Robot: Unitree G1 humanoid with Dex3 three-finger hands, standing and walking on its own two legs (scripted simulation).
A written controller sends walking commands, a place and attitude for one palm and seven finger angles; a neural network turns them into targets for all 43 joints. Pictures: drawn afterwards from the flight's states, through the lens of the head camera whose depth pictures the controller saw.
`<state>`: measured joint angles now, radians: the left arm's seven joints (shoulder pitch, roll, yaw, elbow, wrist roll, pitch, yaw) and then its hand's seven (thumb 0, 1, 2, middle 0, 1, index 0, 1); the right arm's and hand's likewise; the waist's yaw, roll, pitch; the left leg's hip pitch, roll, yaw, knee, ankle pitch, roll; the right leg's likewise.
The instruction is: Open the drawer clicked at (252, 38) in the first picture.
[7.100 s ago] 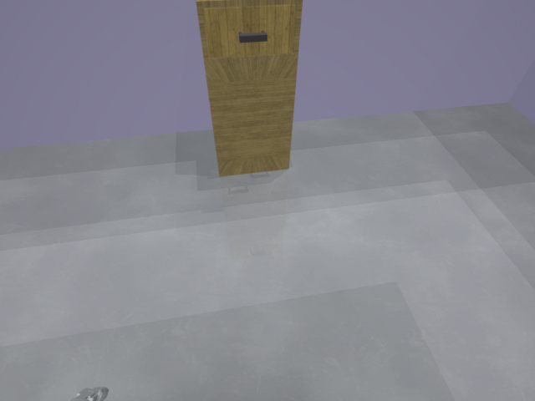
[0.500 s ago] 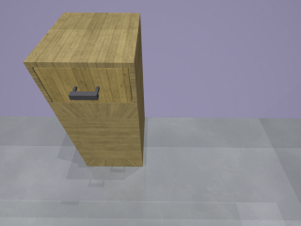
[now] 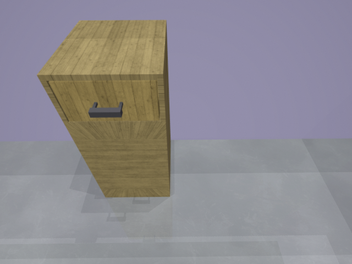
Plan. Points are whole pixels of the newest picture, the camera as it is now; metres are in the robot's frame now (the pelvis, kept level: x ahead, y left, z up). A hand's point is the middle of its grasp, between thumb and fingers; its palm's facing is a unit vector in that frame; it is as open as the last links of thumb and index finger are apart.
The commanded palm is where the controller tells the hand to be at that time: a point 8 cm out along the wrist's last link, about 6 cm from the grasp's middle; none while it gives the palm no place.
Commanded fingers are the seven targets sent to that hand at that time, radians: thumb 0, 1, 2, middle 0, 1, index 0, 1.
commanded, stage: look again from close up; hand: left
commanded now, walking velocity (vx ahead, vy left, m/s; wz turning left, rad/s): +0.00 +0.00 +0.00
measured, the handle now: (107, 108) +0.60 +0.27 -0.01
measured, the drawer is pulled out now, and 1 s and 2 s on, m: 0.00 0.00 0.00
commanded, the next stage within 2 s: shuffle to correct the standing spot in 0.34 s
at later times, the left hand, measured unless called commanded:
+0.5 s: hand out of the picture +0.00 +0.19 -0.17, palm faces +0.02 -0.99 -0.17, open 7.3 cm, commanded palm none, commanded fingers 0.00 0.90 0.90 -0.20 -0.30 -0.20 -0.30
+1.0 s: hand out of the picture +0.08 +0.20 -0.18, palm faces +0.09 -0.98 -0.17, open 7.4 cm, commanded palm none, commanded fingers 0.00 0.90 0.90 -0.20 -0.30 -0.20 -0.30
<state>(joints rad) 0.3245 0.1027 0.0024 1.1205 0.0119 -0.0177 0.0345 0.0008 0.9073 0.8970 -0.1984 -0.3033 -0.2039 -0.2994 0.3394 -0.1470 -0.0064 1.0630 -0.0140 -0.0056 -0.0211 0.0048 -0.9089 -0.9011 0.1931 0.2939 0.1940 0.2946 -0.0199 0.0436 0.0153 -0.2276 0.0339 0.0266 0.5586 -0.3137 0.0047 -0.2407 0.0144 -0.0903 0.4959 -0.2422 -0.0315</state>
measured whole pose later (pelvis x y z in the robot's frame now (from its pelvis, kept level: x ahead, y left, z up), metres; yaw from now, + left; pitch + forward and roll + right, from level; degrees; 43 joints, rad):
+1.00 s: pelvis +0.10 +0.04 +0.00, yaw +3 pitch +1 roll +0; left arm 0.30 0.13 0.03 1.11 0.01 0.00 0.03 0.00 0.91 0.90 -0.19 -0.30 -0.20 -0.30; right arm 0.32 -0.12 0.02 1.08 -0.02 -0.06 -0.04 0.00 -0.91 -0.90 0.19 0.29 0.19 0.29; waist -0.01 -0.01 0.05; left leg -0.15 -0.03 0.10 0.48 -0.35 0.07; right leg -0.40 -0.05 -0.07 0.92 -0.44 0.00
